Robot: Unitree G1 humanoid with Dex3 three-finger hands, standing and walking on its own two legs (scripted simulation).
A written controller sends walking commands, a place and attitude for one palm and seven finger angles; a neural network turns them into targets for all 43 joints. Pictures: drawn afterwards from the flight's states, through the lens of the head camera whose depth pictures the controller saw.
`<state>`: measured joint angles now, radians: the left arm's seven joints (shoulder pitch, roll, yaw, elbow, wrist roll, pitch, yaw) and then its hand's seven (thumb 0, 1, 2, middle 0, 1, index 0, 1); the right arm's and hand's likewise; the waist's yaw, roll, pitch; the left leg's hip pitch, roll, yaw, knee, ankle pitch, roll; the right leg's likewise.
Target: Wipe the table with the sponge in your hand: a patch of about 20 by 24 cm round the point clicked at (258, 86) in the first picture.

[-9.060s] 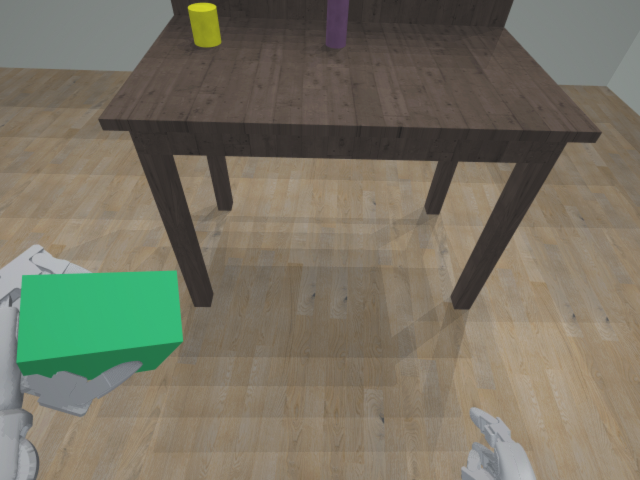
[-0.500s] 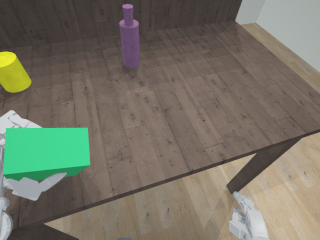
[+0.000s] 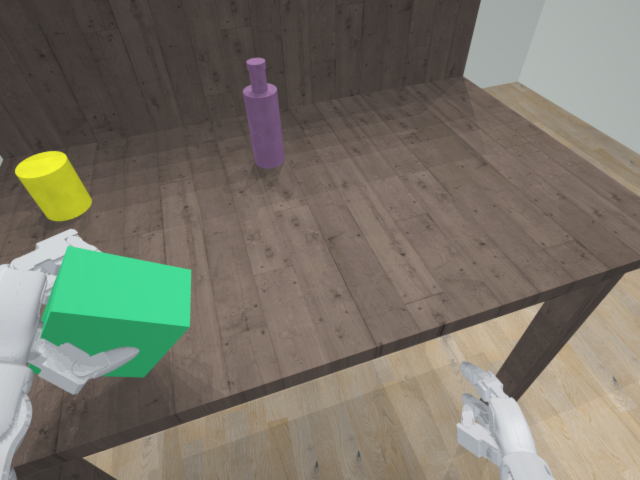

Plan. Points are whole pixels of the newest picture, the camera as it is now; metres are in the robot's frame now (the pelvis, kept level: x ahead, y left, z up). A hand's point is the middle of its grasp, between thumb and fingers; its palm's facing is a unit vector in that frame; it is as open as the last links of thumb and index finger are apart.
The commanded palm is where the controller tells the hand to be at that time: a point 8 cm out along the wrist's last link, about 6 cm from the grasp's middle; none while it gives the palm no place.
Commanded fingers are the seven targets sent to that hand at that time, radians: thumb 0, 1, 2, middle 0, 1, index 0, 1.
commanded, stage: turn the palm down, sponge in hand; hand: left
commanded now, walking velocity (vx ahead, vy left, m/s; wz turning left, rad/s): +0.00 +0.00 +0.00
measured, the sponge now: (129, 322) +0.23 +0.22 +0.14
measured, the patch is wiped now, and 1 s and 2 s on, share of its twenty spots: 0.00 0.00 0.00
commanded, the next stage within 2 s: move the sponge above the wiping area in 1.94 s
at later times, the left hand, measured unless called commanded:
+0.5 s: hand (105, 312) +0.21 +0.22 +0.18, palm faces +0.25 -0.52 -0.82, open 10.1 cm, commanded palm +0.17 +0.27 +0.23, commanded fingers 0.00 0.10 1.30 -1.20 -1.60 -1.20 -1.60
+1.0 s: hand (51, 273) +0.23 +0.26 +0.22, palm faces +0.38 -0.26 -0.89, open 10.1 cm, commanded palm +0.18 +0.27 +0.26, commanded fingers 0.00 0.10 1.30 -1.20 -1.60 -1.20 -1.60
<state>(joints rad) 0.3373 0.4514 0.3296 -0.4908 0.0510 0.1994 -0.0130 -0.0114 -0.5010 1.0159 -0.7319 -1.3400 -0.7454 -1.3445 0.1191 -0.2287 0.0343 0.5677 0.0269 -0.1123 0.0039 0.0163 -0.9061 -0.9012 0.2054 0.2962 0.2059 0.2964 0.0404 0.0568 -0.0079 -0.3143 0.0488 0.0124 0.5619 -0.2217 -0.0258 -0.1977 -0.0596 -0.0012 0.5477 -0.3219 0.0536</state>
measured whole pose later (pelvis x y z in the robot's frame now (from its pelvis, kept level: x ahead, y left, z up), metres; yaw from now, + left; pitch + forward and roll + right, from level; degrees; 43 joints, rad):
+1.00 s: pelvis +0.01 -0.02 +0.00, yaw +1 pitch -2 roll -1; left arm 0.19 0.68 0.24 -0.53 0.45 0.30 -0.01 -0.01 -0.50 1.02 -0.73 -1.33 -0.75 -1.34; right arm 0.12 -0.26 0.00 0.58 0.06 -0.06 -0.11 0.01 -0.91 -0.90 0.20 0.30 0.17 0.29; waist 0.11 0.10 -0.03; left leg -0.32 0.05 -0.04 0.62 -0.26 -0.05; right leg -0.19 -0.05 -0.03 0.60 -0.37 0.03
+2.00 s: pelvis -0.02 -0.03 +0.00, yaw +1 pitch -4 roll +0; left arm -0.03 0.66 0.14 -0.28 0.72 0.38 -0.14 -0.01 -0.50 1.02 -0.74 -1.33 -0.75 -1.33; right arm 0.04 -0.28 0.05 0.65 0.08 -0.04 -0.08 0.02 -0.91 -0.90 0.20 0.30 0.19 0.29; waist 0.14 0.15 -0.02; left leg -0.28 0.06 -0.04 0.51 -0.16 -0.06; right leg -0.19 -0.03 -0.03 0.57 -0.31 0.02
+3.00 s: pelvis -0.03 -0.02 +0.00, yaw +2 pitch -4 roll -1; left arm 0.07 0.65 0.01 -0.24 0.83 0.32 -0.18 -0.01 -0.50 1.03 -0.74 -1.32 -0.75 -1.32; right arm 0.06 -0.27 0.04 0.64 0.05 -0.08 -0.10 0.02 -0.91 -0.90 0.20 0.30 0.18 0.29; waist 0.15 0.12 0.00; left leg -0.29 0.05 -0.06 0.52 -0.16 -0.05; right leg -0.18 -0.04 -0.05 0.56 -0.31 0.02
